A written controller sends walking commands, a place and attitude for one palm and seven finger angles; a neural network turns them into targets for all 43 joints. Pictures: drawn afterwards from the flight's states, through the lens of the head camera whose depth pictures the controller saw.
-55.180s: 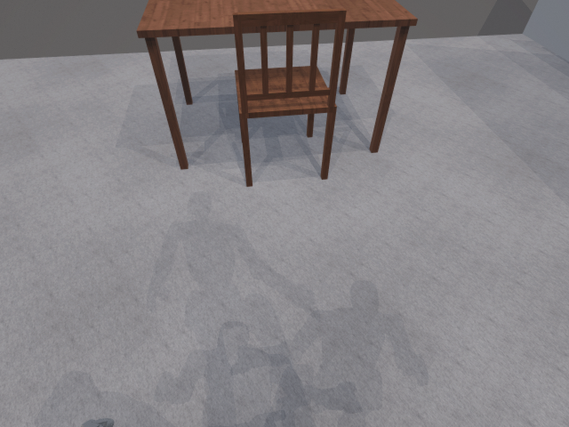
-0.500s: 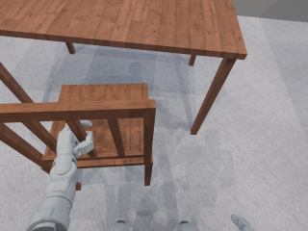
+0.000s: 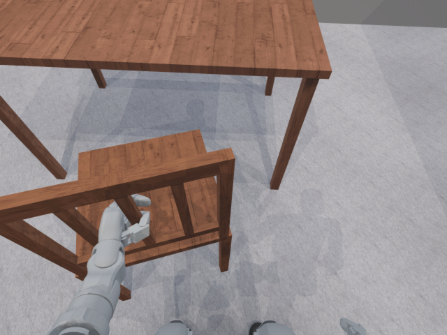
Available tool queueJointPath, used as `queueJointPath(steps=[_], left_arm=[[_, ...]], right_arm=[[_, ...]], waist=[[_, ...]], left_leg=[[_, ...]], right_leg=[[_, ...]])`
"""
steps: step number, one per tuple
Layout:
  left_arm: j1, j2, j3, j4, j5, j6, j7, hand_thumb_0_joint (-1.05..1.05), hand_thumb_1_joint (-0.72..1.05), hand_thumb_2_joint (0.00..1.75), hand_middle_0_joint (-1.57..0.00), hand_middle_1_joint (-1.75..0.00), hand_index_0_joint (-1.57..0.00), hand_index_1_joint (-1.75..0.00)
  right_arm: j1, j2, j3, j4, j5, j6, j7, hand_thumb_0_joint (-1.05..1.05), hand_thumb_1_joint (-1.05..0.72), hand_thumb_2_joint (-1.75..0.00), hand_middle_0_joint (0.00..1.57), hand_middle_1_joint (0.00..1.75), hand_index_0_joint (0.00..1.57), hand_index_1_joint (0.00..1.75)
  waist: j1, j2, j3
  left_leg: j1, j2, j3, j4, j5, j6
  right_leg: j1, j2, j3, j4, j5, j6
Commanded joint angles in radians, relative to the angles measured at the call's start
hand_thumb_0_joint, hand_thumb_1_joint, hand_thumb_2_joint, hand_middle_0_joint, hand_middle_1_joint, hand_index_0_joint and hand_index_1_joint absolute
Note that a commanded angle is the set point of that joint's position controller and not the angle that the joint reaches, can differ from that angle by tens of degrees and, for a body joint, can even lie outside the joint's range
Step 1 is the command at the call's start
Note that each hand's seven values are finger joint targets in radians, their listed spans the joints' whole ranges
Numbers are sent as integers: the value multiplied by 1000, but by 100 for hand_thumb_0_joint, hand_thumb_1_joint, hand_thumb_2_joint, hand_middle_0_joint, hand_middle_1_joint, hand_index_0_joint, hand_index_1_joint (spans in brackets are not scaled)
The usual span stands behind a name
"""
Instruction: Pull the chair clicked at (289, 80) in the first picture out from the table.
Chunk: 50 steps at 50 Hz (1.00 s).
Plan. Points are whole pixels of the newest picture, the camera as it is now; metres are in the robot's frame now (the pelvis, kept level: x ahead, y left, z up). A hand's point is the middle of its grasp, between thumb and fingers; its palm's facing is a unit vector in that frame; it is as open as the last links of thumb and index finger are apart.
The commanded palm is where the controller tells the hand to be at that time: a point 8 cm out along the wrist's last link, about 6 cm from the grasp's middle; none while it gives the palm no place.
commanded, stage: step backward, pulling the chair out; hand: left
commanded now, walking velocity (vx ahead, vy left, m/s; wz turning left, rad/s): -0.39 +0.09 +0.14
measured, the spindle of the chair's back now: (137, 221) +0.35 +0.19 -0.10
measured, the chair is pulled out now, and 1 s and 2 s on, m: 0.30 0.38 0.59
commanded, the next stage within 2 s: stop walking, hand still on the chair in 1.88 s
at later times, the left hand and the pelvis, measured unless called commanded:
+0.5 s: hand (148, 252) +0.27 +0.15 -0.06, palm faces +0.08 -0.98 -0.20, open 5.4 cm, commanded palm +0.25 +0.20 -0.06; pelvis -0.06 +0.00 -0.01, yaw +2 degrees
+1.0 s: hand (147, 268) +0.24 +0.15 -0.06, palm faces +0.11 -0.97 -0.20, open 5.5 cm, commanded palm +0.21 +0.19 -0.06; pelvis -0.09 -0.02 +0.00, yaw +3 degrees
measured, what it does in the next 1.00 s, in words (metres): steps on the spot: left foot, then right foot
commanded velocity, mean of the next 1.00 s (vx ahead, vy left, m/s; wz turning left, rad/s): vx -0.38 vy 0.00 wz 0.10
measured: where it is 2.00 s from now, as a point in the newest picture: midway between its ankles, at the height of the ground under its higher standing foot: outside the picture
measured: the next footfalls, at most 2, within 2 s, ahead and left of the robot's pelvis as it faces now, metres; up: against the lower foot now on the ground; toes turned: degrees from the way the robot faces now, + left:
left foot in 0.64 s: +0.00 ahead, +0.12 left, +0.00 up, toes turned +2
right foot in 0.82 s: +0.02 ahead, -0.14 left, +0.00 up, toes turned +2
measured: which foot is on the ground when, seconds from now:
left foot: down 0.00-0.52, up 0.54-0.62, down 0.64-1.00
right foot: down 0.00-0.68, up 0.70-0.80, down 0.82-1.00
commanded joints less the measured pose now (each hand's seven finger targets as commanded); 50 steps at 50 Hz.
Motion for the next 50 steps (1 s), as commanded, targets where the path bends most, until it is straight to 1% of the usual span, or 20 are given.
queueJointPath(steps=[1,5,8,11,16,19,22,25,26,28,30,31,33,35,37,39,42,46,48,50], left_arm=[[-291,259,6,-115,60,-44,38,0,90,90,-50,-145,-50,-145],[-318,206,-38,-72,57,-39,45,0,90,90,-50,-145,-50,-145],[-316,171,-64,-71,56,-43,48,0,90,90,-50,-145,-50,-145],[-323,150,-85,-89,50,-49,45,0,90,90,-50,-145,-50,-145],[-312,140,-74,-105,58,-43,41,0,90,90,-50,-145,-50,-145],[-331,116,-95,-124,63,-34,31,0,90,90,-50,-145,-50,-145],[-297,146,-76,-123,61,-28,34,0,90,90,-50,-145,-50,-145],[-295,174,-66,-108,70,-30,47,0,90,90,-50,-145,-50,-145],[-293,201,-47,-105,75,-23,53,0,90,90,-50,-145,-50,-145],[-300,179,-46,-75,77,-7,54,0,90,90,-50,-145,-50,-145],[-322,162,-53,-72,69,-2,50,0,90,90,-50,-145,-50,-145],[-317,159,-56,-54,67,1,52,0,90,90,-50,-145,-50,-145],[-322,111,-93,-96,58,-19,44,0,90,90,-50,-145,-50,-145],[-396,80,-120,-146,53,-15,38,0,90,90,-50,-145,-50,-145],[-381,91,-106,-135,58,-11,35,0,90,90,-50,-145,-50,-145],[-385,74,-115,-128,70,-15,27,0,90,90,-50,-145,-50,-145],[-378,96,-111,-131,88,-21,15,0,90,90,-50,-145,-50,-145],[-295,200,-35,-156,66,-30,20,0,90,90,-50,-145,-50,-145],[-272,218,-29,-176,58,-25,24,0,90,90,-50,-145,-50,-145],[-234,209,-24,-167,58,2,28,0,90,90,-50,-145,-50,-145]], right_arm=[[21,-161,-57,-86,8,-50,-26,0,-90,-90,20,30,20,30],[-5,-158,-46,-63,12,-62,-23,0,-90,-90,20,30,20,30],[-20,-177,-42,-68,12,-70,-29,0,-90,-90,20,30,20,30],[-31,-180,-38,-96,15,-82,-32,0,-90,-90,20,30,20,30],[-11,-175,-48,-84,-8,-86,-27,0,-90,-90,20,30,20,30],[-29,-168,-48,-86,-12,-90,-18,0,-90,-90,20,30,20,30],[-30,-167,-48,-89,-10,-100,-17,0,-90,-90,20,30,20,30],[-1,-158,-50,-66,-5,-111,-16,0,-90,-90,20,30,20,30],[4,-161,-50,-48,-10,-113,-18,0,-90,-90,20,30,20,30],[-6,-149,-35,-29,-14,-117,-15,0,-90,-90,20,30,20,30],[-9,-159,-27,-20,-10,-125,-19,0,-90,-90,20,30,20,30],[-8,-184,-29,-17,-7,-127,-26,0,-90,-90,20,30,20,30],[-30,-195,-29,-42,-8,-122,-25,0,-90,-90,20,30,20,30],[-43,-184,-31,-61,-16,-112,-21,0,-90,-90,20,30,20,30],[-7,-176,-42,-33,-27,-107,-20,0,-90,-90,20,30,20,30],[19,-177,-48,-17,-28,-118,-7,0,-90,-90,20,30,20,30],[27,-183,-51,-10,-30,-123,3,0,-90,-90,20,30,20,30],[8,-175,-67,-50,-8,-108,-13,0,-90,-90,20,30,20,30],[-34,-163,-60,-68,-4,-103,-17,0,-90,-90,20,30,20,30],[-68,-164,-48,-78,-10,-99,-23,0,-90,-90,20,30,20,30]], waist=[[-1,-58,-329],[18,-107,-322],[23,-29,-301],[29,42,-251],[30,146,-337],[27,177,-291],[32,103,-243],[23,-122,-278],[27,-140,-293],[23,-201,-311],[13,-214,-281],[13,-137,-240],[37,137,-263],[44,178,-285],[35,150,-309],[28,129,-343],[15,180,-372],[10,6,-444],[20,-75,-409],[42,-119,-355]], left_leg=[[165,-32,10,-26,-30,26],[184,-55,-2,-23,-80,28],[189,-2,-64,-149,-16,49],[123,52,-131,-267,-181,80],[173,142,-211,-238,138,133],[74,135,-180,-226,28,119],[-51,78,-147,-187,-216,96],[128,-65,-30,103,-242,22],[193,-95,-13,194,-209,10],[189,-96,-30,219,-199,12],[177,-68,-58,36,-171,24],[162,-29,-108,-124,-126,43],[77,128,-281,-294,-53,111],[61,220,-381,-325,-13,166],[204,208,-326,-195,368,176],[301,182,-261,-97,625,144],[292,143,-197,-81,656,93],[189,33,-91,-4,319,25],[146,-52,-51,112,-96,-3],[98,-79,-86,203,-220,1]], right_leg=[[110,-164,124,-207,53,-48],[114,-218,133,-266,-74,-60],[101,-126,61,-198,-100,-21],[85,-54,27,-143,-270,-9],[159,-13,24,51,-45,-20],[200,-27,39,34,-73,-34],[213,-69,106,-42,-195,-59],[6,-242,243,-302,-412,-123],[-41,-282,256,-344,-404,-142],[24,-294,197,-312,-220,-138],[81,-256,129,-244,-104,-105],[78,-198,82,-192,-111,-79],[146,-51,2,57,-123,-23],[156,-18,19,225,-168,-33],[127,-21,38,146,-128,-32],[173,-37,43,17,81,-36],[249,-56,46,-31,285,-48],[368,-179,158,-84,500,-100],[303,-301,240,-191,401,-146],[259,-340,240,-233,273,-171]])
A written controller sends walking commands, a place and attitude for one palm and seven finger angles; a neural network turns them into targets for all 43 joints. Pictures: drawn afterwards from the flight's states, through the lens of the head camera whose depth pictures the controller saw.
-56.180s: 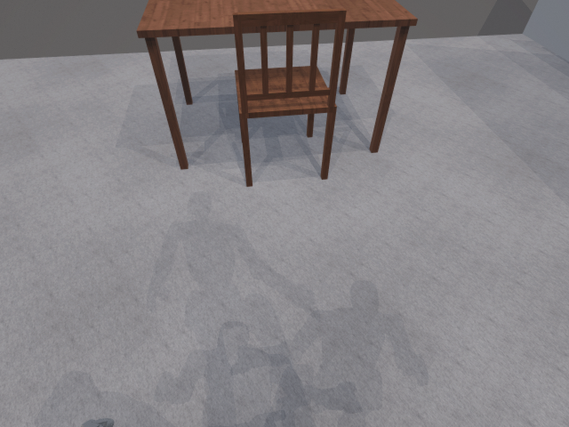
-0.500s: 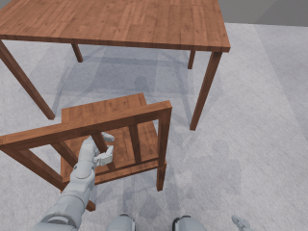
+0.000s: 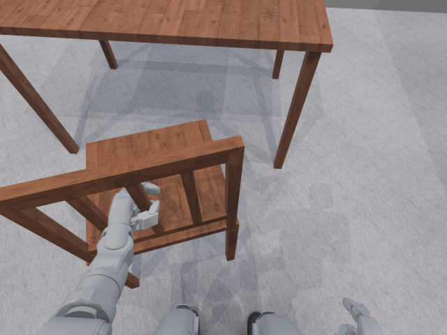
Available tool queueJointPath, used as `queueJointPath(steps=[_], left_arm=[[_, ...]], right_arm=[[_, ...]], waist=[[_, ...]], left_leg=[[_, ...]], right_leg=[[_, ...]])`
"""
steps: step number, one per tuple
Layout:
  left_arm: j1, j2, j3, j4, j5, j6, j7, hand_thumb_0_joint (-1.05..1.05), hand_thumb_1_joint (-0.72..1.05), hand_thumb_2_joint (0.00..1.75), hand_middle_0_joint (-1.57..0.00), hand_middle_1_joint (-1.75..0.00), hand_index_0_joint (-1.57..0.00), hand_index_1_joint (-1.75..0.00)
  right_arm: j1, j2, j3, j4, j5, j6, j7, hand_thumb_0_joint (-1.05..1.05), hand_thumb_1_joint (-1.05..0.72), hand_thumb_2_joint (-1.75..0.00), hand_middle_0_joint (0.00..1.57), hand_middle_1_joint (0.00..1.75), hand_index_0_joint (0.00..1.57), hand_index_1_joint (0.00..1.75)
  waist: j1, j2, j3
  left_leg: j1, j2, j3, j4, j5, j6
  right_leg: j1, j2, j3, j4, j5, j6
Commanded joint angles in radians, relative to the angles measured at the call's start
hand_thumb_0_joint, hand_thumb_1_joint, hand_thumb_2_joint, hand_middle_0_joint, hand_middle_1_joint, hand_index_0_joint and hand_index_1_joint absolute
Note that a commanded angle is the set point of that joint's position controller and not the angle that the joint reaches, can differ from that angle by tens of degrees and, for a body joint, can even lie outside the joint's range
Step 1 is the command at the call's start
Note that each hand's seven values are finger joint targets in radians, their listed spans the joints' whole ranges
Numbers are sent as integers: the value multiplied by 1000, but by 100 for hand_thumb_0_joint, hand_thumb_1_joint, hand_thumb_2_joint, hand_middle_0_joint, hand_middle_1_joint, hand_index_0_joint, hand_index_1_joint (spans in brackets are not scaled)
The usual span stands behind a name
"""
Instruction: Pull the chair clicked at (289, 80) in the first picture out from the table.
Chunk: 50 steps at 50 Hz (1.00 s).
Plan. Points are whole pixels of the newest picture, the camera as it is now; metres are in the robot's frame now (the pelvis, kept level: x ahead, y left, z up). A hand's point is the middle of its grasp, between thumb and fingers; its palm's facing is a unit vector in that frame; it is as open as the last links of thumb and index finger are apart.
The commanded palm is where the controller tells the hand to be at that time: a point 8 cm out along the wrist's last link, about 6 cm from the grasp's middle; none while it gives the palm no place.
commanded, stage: step backward, pulling the chair out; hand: left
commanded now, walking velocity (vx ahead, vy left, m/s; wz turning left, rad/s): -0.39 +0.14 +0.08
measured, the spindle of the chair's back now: (147, 209) +0.37 +0.17 -0.10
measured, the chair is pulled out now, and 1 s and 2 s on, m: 0.38 0.59 0.68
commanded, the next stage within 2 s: stop walking, hand still on the chair in 0.88 s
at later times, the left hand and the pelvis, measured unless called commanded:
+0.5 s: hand (149, 258) +0.26 +0.15 -0.06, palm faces +0.07 -0.98 -0.20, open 5.5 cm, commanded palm +0.23 +0.19 -0.06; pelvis -0.08 -0.01 +0.01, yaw -1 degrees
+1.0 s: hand out of the picture +0.13 +0.13 -0.06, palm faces +0.05 -0.98 -0.19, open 5.5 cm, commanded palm +0.11 +0.18 -0.04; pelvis -0.20 -0.01 +0.00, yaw +1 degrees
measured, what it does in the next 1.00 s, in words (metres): walks backwards: right foot, then left foot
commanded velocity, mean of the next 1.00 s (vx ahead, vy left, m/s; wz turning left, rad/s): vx -0.32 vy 0.02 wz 0.06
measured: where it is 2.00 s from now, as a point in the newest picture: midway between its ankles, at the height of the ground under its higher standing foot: outside the picture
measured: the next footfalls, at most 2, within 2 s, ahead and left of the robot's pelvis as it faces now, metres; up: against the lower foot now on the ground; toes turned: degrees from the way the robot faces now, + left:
right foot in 0.34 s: -0.01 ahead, -0.14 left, +0.00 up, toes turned +0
left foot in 0.58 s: -0.05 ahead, +0.12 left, +0.00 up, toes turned -1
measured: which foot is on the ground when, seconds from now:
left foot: down 0.00-0.42, up 0.44-0.56, down 0.58-0.88, up 0.90-1.00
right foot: down 0.00-0.14, up 0.16-0.32, down 0.34-0.64, up 0.66-0.78, down 0.80-1.00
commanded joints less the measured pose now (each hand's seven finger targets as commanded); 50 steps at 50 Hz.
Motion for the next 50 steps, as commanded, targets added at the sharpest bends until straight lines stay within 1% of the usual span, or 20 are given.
queueJointPath(steps=[1,4,5,8,11,13,17,19,20,22,23,26,30,32,33,37,41,43,45,50], left_arm=[[-110,202,16,-197,42,-38,11,0,90,90,-50,-145,-50,-145],[-143,144,-25,-219,33,-22,8,0,90,90,-50,-145,-50,-145],[-162,123,-47,-241,31,-25,4,0,90,90,-50,-145,-50,-145],[-269,97,-75,-284,33,-34,-3,0,90,90,-50,-145,-50,-145],[-244,106,-50,-225,37,-38,0,0,90,90,-50,-145,-50,-145],[-278,86,-71,-218,49,-54,-5,0,90,90,-50,-145,-50,-145],[-242,129,-38,-180,65,-73,-12,0,90,90,-50,-145,-50,-145],[-225,186,11,-185,58,-81,-10,0,90,90,-50,-145,-50,-145],[-215,217,25,-197,51,-90,-7,0,90,90,-50,-145,-50,-145],[-173,257,43,-188,45,-77,0,0,90,90,-50,-145,-50,-145],[-174,242,36,-186,45,-65,0,0,90,90,-50,-145,-50,-145],[-158,218,37,-170,45,-28,5,0,90,90,-50,-145,-50,-145],[-222,119,-50,-226,22,-27,-6,0,90,90,-50,-145,-50,-145],[-272,93,-77,-285,32,-28,-13,0,90,90,-50,-145,-50,-145],[-259,100,-62,-268,36,-25,-12,0,90,90,-50,-145,-50,-145],[-225,88,-59,-212,38,-38,-9,0,90,90,-50,-145,-50,-145],[-212,151,-32,-178,52,-44,-21,0,90,90,-50,-145,-50,-145],[-202,206,1,-165,38,-42,-13,0,90,90,-50,-145,-50,-145],[-203,218,7,-145,32,-30,-6,0,90,90,-50,-145,-50,-145],[-254,197,7,-307,25,-3,-2,0,90,90,-50,-145,-50,-145]], right_arm=[[7,-148,-37,-99,-4,-23,-29,0,-90,-90,20,30,20,30],[35,-164,-26,-90,-2,-21,-42,0,-90,-90,20,30,20,30],[30,-181,-34,-105,-2,-16,-44,0,-90,-90,20,30,20,30],[-5,-149,-23,-123,-19,-1,-27,0,-90,-90,20,30,20,30],[71,-150,-44,-77,-25,-15,-11,0,-90,-90,20,30,20,30],[81,-153,-46,-60,-28,-29,1,0,-90,-90,20,30,20,30],[71,-154,-45,-43,-29,-41,10,0,-90,-90,20,30,20,30],[72,-158,-63,-57,-12,-36,0,0,-90,-90,20,30,20,30],[65,-147,-66,-75,-1,-33,-8,0,-90,-90,20,30,20,30],[-4,-146,-54,-93,6,-33,-25,0,-90,-90,20,30,20,30],[-30,-137,-43,-95,-1,-35,-28,0,-90,-90,20,30,20,30],[-8,-152,-22,-63,-10,-39,-39,0,-90,-90,20,30,20,30],[34,-178,-44,-92,4,-14,-38,0,-90,-90,20,30,20,30],[1,-155,-26,-104,-20,-3,-28,0,-90,-90,20,30,20,30],[6,-149,-33,-98,-27,-3,-19,0,-90,-90,20,30,20,30],[73,-160,-49,-70,-22,-22,7,0,-90,-90,20,30,20,30],[52,-165,-46,-81,-7,-26,3,0,-90,-90,20,30,20,30],[54,-156,-59,-104,14,-18,-14,0,-90,-90,20,30,20,30],[-12,-155,-46,-110,16,-18,-29,0,-90,-90,20,30,20,30],[17,-150,-22,-104,1,-33,-38,0,-90,-90,20,30,20,30]], waist=[[46,-143,-431],[24,-149,-419],[33,-53,-403],[47,242,-399],[38,114,-445],[27,167,-449],[35,199,-460],[23,17,-516],[13,-102,-529],[43,-117,-473],[56,-112,-441],[42,-155,-419],[39,-75,-436],[40,198,-457],[46,239,-448],[37,148,-459],[40,126,-453],[24,-123,-481],[56,-142,-411],[47,-174,-403]], left_leg=[[105,-38,-32,132,-169,4],[181,33,-57,-224,137,40],[205,103,-118,-248,311,73],[158,255,-264,-343,335,165],[398,263,-237,-186,763,180],[468,251,-219,-156,846,167],[412,205,-161,-103,777,131],[290,128,-62,-61,573,65],[231,61,8,-4,393,30],[105,-33,3,185,-122,-6],[63,-37,-36,228,-183,-5],[90,-6,-60,15,-110,2],[279,140,-87,-234,535,77],[290,216,-199,-265,649,134],[286,246,-220,-276,657,157],[455,244,-197,-144,857,163],[262,153,-100,-107,520,82],[199,36,21,-2,198,16],[146,-29,-3,185,-151,0],[237,18,-28,-183,41,35]], right_leg=[[197,-361,226,-198,297,-140],[221,-211,85,-97,262,-36],[188,-119,44,-54,205,7],[116,-48,35,229,-209,0],[37,-39,48,126,-203,-3],[39,-40,47,37,-168,-3],[145,-54,56,-103,55,-12],[291,-102,85,-125,373,-25],[330,-193,156,-131,508,-52],[274,-373,272,-165,594,-147],[251,-393,262,-164,515,-161],[317,-345,155,-92,603,-121],[255,-114,53,-29,314,9],[178,-71,27,136,10,13],[129,-59,35,192,-206,4],[96,-44,44,-8,-133,-5],[271,-101,64,-125,242,-23],[283,-243,197,-168,315,-70],[157,-374,272,-230,203,-142],[234,-270,144,-119,204,-61]])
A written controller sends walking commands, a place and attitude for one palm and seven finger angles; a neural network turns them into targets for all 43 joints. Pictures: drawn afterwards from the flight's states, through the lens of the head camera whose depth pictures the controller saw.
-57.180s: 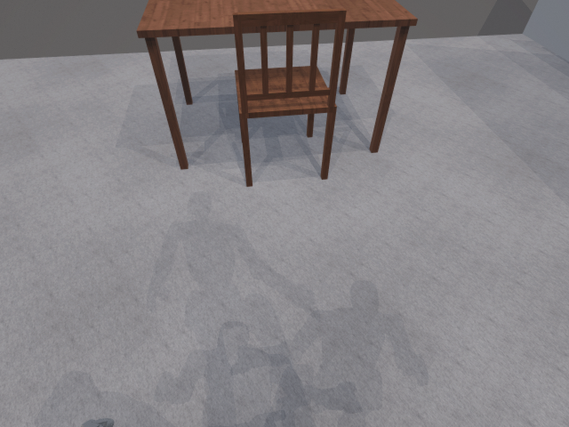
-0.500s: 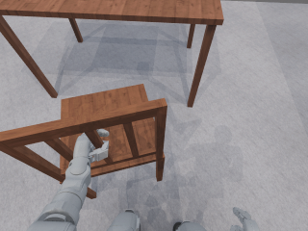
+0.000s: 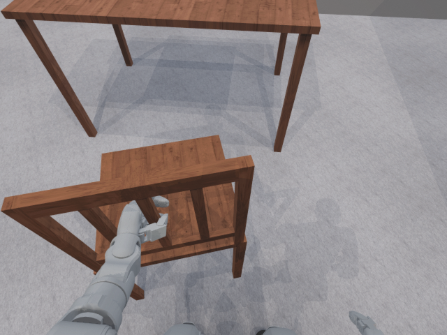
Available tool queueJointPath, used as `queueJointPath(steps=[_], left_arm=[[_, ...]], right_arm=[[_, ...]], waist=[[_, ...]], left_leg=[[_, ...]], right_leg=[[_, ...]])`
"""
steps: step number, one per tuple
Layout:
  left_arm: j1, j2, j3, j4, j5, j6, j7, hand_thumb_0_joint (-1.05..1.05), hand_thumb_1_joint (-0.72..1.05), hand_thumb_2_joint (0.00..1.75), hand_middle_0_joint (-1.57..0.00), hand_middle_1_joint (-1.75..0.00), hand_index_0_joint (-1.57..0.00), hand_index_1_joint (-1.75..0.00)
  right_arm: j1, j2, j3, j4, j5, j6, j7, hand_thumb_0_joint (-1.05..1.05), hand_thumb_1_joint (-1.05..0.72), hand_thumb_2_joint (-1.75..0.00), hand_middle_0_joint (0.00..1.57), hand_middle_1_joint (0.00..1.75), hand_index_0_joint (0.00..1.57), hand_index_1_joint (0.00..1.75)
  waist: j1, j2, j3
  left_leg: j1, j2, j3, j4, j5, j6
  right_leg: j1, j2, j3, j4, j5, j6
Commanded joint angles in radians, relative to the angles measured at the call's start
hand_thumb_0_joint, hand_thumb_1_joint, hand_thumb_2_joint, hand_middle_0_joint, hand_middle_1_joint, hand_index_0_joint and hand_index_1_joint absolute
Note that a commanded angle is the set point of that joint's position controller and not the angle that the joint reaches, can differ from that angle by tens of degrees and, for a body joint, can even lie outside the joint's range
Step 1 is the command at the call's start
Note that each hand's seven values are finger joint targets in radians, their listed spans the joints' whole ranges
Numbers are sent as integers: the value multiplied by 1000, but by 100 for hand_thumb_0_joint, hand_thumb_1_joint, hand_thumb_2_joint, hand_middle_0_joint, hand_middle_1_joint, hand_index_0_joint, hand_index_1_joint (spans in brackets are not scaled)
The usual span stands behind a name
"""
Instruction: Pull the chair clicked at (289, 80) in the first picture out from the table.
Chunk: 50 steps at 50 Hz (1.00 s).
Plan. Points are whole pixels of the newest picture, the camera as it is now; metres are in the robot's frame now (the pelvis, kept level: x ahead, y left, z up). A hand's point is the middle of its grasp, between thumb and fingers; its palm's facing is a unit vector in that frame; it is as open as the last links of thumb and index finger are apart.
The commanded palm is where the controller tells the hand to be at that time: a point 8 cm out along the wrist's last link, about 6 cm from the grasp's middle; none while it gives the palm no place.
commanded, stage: stop walking, hand still on the chair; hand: left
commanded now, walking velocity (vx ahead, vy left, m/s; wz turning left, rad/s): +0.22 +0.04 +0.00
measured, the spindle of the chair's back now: (156, 222) +0.35 +0.16 -0.10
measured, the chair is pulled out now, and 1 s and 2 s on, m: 0.59 0.68 0.68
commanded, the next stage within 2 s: open the thumb and straighten the fingers in 0.88 s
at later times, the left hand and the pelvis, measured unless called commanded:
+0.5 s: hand (152, 270) +0.24 +0.14 -0.06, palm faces +0.04 -0.98 -0.18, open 5.6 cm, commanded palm +0.22 +0.19 -0.04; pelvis -0.02 +0.00 +0.01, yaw -1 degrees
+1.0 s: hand (152, 270) +0.24 +0.14 -0.06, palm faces +0.06 -0.98 -0.18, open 5.7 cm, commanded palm +0.22 +0.20 -0.04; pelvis +0.01 -0.01 +0.01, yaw -1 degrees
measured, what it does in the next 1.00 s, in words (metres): steps on the spot: left foot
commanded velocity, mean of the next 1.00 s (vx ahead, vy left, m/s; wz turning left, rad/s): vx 0.05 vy -0.02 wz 0.00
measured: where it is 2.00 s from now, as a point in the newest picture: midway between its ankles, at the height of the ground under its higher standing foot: outside the picture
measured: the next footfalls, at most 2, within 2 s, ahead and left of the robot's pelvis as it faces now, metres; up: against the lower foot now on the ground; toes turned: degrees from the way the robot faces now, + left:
left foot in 0.02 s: +0.05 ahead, +0.13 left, +0.00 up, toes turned -1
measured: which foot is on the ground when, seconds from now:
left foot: up 0.00-0.00, down 0.02-1.00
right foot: down 0.00-1.00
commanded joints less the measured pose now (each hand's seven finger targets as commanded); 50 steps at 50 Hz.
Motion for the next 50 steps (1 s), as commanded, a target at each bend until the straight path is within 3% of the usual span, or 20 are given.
queueJointPath(steps=[1,2,3,4,6,9,11,14,16,20,22,26,30,31,39,41,45,48,49,50], left_arm=[[-264,226,32,-359,20,-24,16,0,90,90,-50,-145,-50,-145],[-231,181,13,-371,22,-18,13,0,90,90,-50,-145,-50,-145],[-209,127,-31,-352,21,-12,6,0,90,90,-50,-145,-50,-145],[-226,100,-50,-365,24,-1,2,0,90,90,-50,-145,-50,-145],[-219,142,-11,-409,22,-1,7,0,90,90,-50,-145,-50,-145],[-176,101,-52,-397,31,6,-3,0,90,90,-50,-145,-50,-145],[-136,131,-39,-378,35,13,-6,0,90,90,-50,-145,-50,-145],[-110,139,-29,-362,44,5,4,0,90,90,-50,-145,-50,-145],[-74,171,-6,-372,44,-1,8,0,90,90,-50,-145,-50,-145],[10,143,-9,-361,48,-6,13,0,90,90,-50,-145,-50,-145],[34,146,-7,-389,49,-10,14,0,90,90,-50,-145,-50,-145],[97,142,-13,-425,46,-12,11,0,90,90,-50,-145,-50,-145],[144,122,-21,-464,46,-11,12,0,90,90,-50,-145,-50,-145],[151,133,-24,-484,42,-11,10,0,90,90,-50,-145,-50,-145],[211,120,-28,-514,40,5,14,0,90,90,-50,-145,-50,-145],[221,141,-19,-528,38,7,14,0,90,90,-50,-145,-50,-145],[229,127,-20,-528,40,12,17,0,90,90,-50,-145,-50,-145],[244,125,-23,-531,38,17,17,0,90,90,-50,-145,-50,-145],[229,157,3,-577,39,13,21,0,90,90,-50,-145,-50,-145],[330,37,-68,-494,-32,57,-13,0,78,84,-50,-145,-50,-145]], right_arm=[[-28,-143,-42,-139,-1,-51,-33,0,-90,-90,20,30,20,30],[-19,-143,-39,-154,-7,-46,-28,0,-90,-90,20,30,20,30],[-38,-123,-23,-162,-4,-40,-20,0,-90,-90,20,30,20,30],[-47,-109,-15,-169,-7,-41,-15,0,-90,-90,20,30,20,30],[-14,-105,-24,-160,-6,-49,-16,0,-90,-90,20,30,20,30],[7,-104,-22,-145,-8,-73,-3,0,-90,-90,20,30,20,30],[14,-114,-28,-132,-2,-79,-3,0,-90,-90,20,30,20,30],[-4,-99,-22,-133,-7,-85,-1,0,-90,-90,20,30,20,30],[9,-100,-26,-122,-8,-87,-4,0,-90,-90,20,30,20,30],[-8,-87,-21,-127,-16,-96,-4,0,-90,-90,20,30,20,30],[-9,-89,-23,-124,-15,-101,-6,0,-90,-90,20,30,20,30],[-17,-90,-23,-125,-15,-109,-7,0,-90,-90,20,30,20,30],[-30,-90,-27,-138,-14,-111,-4,0,-90,-90,20,30,20,30],[-30,-92,-27,-135,-12,-112,-6,0,-90,-90,20,30,20,30],[-46,-88,-27,-155,-12,-97,-7,0,-90,-90,20,30,20,30],[-44,-90,-27,-152,-12,-94,-10,0,-90,-90,20,30,20,30],[-55,-84,-24,-164,-13,-85,-9,0,-90,-90,20,30,20,30],[-55,-85,-22,-166,-12,-81,-10,0,-90,-90,20,30,20,30],[-60,-85,-22,-172,-13,-80,-11,0,-90,-90,20,30,20,30],[-57,-121,-31,-180,40,-91,22,0,-90,-90,20,30,20,30]], waist=[[40,-87,-326],[54,-19,-332],[52,127,-343],[52,194,-318],[56,155,-331],[39,95,-339],[34,25,-324],[35,29,-237],[35,-4,-211],[41,-53,-195],[42,-10,-190],[46,7,-213],[51,-15,-258],[46,21,-255],[46,-14,-256],[45,17,-245],[48,-11,-251],[48,6,-246],[50,-4,-244],[-27,-128,-201]], left_leg=[[186,101,-68,-276,246,49],[196,145,-103,-310,296,74],[158,189,-177,-365,201,105],[96,221,-246,-422,111,134],[134,224,-233,-390,148,161],[215,148,-134,-305,227,106],[187,108,-83,-317,90,76],[139,75,-52,-342,-122,66],[153,59,-38,-318,-96,63],[184,62,-40,-303,-6,61],[196,71,-44,-319,39,63],[215,89,-50,-326,199,63],[265,98,-40,-298,346,55],[271,97,-37,-302,361,54],[281,94,-26,-295,374,44],[286,91,-17,-297,354,46],[285,93,-18,-295,353,45],[282,93,-22,-301,365,43],[279,94,-25,-302,362,45],[149,49,37,-269,218,40]], right_leg=[[164,-165,98,-85,133,-47],[169,-99,63,-59,42,-12],[170,-54,15,29,-105,-3],[172,-22,4,114,-177,-5],[193,-11,10,66,-150,-3],[220,-21,25,-133,-63,-9],[228,-36,48,-161,-96,-14],[135,-56,88,-205,-264,-24],[107,-66,105,-240,-271,-29],[80,-78,113,-250,-245,-29],[87,-71,101,-232,-184,-30],[139,-62,78,-199,-32,-25],[184,-69,82,-171,120,-32],[182,-71,76,-172,137,-31],[196,-77,76,-176,181,-35],[186,-80,75,-191,173,-33],[193,-81,78,-189,175,-35],[193,-78,70,-185,175,-35],[197,-78,73,-190,173,-34],[110,-55,-23,-123,90,-21]])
